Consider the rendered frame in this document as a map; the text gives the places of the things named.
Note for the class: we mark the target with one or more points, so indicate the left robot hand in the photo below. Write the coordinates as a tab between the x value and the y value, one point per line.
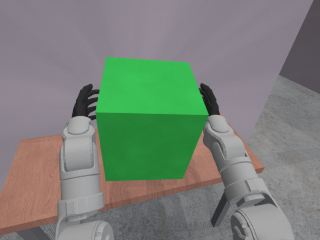
82	102

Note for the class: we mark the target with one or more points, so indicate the table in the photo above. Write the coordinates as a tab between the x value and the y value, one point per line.
32	189

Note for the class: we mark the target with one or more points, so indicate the right robot forearm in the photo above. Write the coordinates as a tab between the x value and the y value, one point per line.
243	187

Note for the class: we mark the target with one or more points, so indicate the carton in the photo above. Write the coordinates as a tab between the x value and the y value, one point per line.
150	115

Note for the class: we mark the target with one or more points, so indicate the left robot forearm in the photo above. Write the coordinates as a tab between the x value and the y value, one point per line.
79	170

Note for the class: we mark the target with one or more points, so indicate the right robot hand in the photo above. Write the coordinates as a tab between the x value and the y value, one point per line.
209	100

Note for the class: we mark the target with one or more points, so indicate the right robot upper arm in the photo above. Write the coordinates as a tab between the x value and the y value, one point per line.
261	222

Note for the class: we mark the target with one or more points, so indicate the left robot upper arm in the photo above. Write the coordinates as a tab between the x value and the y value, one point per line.
94	230

